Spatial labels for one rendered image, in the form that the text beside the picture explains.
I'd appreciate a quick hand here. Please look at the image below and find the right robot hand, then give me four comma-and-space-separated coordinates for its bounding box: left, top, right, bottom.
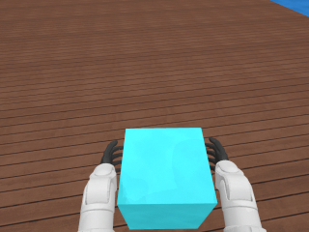
205, 137, 229, 171

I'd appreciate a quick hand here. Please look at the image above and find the right robot forearm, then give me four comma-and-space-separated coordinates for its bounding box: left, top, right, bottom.
214, 160, 267, 232

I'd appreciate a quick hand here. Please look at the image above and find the left robot forearm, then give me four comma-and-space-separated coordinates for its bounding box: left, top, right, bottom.
78, 163, 117, 232

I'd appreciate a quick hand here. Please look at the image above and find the left robot hand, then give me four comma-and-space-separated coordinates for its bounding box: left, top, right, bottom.
100, 140, 124, 173

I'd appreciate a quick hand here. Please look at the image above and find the carton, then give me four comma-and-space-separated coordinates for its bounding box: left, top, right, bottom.
117, 128, 217, 230

